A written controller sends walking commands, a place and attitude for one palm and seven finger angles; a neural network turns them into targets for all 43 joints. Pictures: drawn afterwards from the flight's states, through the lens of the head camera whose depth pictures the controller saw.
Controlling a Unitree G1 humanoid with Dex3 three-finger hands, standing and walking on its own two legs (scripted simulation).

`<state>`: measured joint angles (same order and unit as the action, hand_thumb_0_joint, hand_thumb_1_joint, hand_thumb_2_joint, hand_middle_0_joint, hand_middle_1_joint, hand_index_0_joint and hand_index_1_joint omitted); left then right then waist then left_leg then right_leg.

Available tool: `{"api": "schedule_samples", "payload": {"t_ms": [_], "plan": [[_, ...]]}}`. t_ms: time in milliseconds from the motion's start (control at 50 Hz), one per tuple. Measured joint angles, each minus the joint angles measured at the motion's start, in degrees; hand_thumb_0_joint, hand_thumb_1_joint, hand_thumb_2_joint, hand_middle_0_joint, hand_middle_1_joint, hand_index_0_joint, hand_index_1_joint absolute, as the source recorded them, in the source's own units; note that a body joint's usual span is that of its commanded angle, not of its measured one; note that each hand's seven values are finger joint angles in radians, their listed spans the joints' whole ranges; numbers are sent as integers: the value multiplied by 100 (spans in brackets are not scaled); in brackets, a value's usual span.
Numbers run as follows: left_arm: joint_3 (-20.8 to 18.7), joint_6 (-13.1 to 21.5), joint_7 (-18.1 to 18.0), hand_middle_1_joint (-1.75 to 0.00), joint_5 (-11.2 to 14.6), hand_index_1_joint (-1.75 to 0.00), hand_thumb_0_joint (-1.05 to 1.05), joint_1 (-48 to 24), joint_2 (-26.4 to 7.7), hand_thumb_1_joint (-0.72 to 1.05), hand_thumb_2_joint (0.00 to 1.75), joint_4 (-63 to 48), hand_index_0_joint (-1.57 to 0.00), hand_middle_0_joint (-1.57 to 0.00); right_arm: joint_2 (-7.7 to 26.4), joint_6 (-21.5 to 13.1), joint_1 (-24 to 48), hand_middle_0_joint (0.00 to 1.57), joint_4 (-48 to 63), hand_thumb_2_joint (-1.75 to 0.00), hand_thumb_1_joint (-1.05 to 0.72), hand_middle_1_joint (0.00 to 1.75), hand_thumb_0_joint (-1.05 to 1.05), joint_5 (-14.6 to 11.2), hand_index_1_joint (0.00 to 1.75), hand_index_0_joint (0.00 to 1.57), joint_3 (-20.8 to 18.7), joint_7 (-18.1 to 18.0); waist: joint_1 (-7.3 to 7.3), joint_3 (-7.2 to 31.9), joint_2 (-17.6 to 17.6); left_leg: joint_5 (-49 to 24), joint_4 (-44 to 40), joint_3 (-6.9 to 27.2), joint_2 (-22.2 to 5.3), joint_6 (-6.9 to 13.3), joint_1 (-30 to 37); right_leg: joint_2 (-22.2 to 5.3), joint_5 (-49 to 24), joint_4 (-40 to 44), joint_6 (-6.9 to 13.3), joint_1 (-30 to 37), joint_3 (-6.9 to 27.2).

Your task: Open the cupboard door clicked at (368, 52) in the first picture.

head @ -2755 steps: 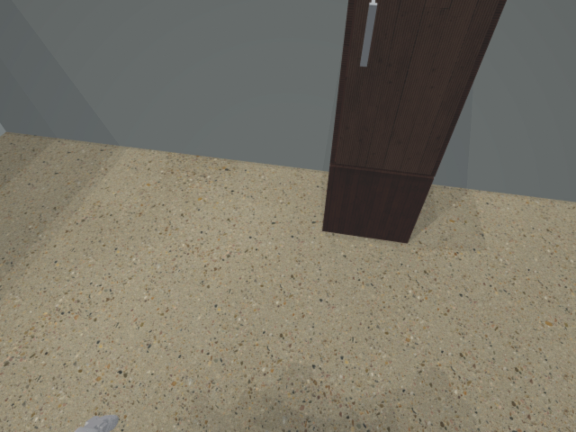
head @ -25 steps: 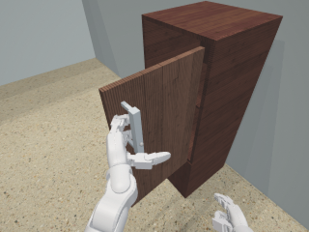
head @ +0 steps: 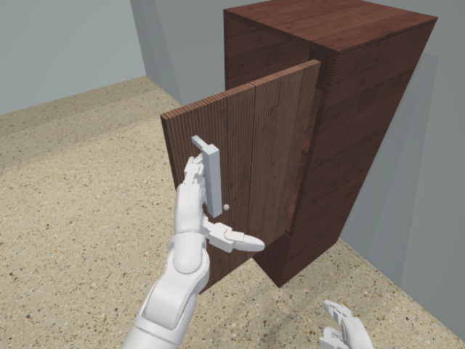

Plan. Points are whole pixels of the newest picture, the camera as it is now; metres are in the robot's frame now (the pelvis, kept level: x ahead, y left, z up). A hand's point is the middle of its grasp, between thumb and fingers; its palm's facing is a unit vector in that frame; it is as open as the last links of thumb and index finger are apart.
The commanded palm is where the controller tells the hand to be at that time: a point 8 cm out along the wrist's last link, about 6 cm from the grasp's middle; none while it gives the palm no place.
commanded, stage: slide the hand sideways off the handle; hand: left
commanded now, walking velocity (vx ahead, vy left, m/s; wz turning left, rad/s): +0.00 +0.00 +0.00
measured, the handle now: (206, 178) +0.36 +0.08 +0.13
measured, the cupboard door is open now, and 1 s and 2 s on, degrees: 91 93 93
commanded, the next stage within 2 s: draw the hand back to the body in 1.10 s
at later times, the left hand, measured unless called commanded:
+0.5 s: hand (214, 224) +0.27 +0.06 +0.13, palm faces -0.10 -0.99 -0.02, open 16.4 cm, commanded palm +0.23 +0.11 +0.13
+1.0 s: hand (177, 253) +0.22 +0.10 +0.13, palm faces -0.03 -1.00 -0.06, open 16.4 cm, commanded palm +0.18 +0.16 +0.13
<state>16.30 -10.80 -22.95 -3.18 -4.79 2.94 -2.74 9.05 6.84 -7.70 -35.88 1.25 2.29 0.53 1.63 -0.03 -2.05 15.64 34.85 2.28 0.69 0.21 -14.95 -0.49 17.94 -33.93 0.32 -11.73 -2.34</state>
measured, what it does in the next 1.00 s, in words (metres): shifts its weight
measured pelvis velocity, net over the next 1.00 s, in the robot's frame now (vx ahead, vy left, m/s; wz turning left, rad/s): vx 0.05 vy -0.02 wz -0.01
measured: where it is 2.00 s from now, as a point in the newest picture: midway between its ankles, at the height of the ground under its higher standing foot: outside the picture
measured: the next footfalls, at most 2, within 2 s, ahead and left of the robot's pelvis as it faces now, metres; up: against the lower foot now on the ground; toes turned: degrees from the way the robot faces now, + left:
none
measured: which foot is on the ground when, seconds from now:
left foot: down 0.00-1.00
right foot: down 0.00-1.00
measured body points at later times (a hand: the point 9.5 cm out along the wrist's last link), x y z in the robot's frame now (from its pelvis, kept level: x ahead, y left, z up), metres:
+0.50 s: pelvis +0.02 -0.01 +0.00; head -0.01 -0.02 +0.45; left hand +0.27 +0.11 +0.13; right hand +0.21 -0.21 -0.07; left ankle +0.04 +0.12 -0.73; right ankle +0.01 -0.12 -0.73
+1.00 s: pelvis +0.05 -0.02 +0.00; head +0.02 -0.05 +0.44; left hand +0.21 +0.16 +0.13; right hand +0.24 -0.23 -0.07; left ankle +0.04 +0.12 -0.73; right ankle +0.01 -0.12 -0.73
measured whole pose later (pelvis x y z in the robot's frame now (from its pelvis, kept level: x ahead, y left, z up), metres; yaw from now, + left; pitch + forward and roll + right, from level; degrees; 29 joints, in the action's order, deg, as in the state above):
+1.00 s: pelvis +0.05 -0.02 +0.00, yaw -1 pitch -1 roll +0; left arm 0.5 -1.9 7.0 10.7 33.9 -10.2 -31.4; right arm 12.5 -4.3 -14.2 -27.5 -1.4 2.6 -2.3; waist 2.5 3.8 -3.5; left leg 20.8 37.5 2.6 -1.1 -1.5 -16.1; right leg 1.3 22.9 -36.5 1.8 -13.0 -2.6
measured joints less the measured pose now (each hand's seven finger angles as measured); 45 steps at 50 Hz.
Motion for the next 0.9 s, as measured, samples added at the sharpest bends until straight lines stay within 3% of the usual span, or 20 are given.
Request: {"api": "schedule_samples", "payload": {"t_ms": [80,140,220,360,500,720,900], "plan": [[-103,422,1378,-39,409,-41,-1,-11,-654,-50,30,86,-12,-23,132,-100,-199,20,184,-90,-91,30,1,-132,30,20,68,-212,17,-27,-52,-22,-4,35,27,9,17,-25,-7,9,-8,35,-37],[-243,419,1818,-35,855,-36,-1,-3,-729,-50,30,114,-10,-20,211,-241,-248,20,198,-90,-91,30,1,-217,30,20,95,-294,-1,1,-121,-26,-23,13,33,19,37,-32,-25,36,-27,52,-15],[-416,303,1754,-32,1020,-33,-1,180,-472,-51,30,-19,-11,-16,211,-383,-272,20,231,-90,-91,30,1,-244,30,20,116,-258,-21,84,-106,-36,-81,-47,42,27,44,-47,-21,31,-44,10,46],[-374,275,1617,-30,673,-31,-1,765,-470,-50,30,-628,-13,-12,112,-373,-281,20,482,-90,-91,30,1,-194,30,20,148,-100,-49,141,-3,28,-123,-136,-31,-6,85,22,17,44,-7,-6,138],[-498,187,1846,-30,772,-30,-1,1488,-756,-50,30,-1311,-14,-14,143,-338,-249,20,633,-90,-91,30,1,-183,30,20,154,-128,-31,132,-37,120,-168,-156,-104,-43,181,94,62,140,31,95,161],[-721,410,2270,-30,860,-30,-1,2805,-936,-50,30,-2439,-14,-16,257,-606,-350,20,838,-90,-91,30,1,-197,30,20,77,-129,53,222,-107,332,-21,-71,-118,-95,119,112,302,-8,80,62,75],[-1317,666,2723,-30,1190,-30,-1,3602,-1227,-50,30,-2778,-15,-15,275,-883,-530,20,881,-90,-91,30,1,-236,30,20,73,-228,79,353,-108,458,119,-31,-163,-157,5,158,446,-168,136,-55,36]]}}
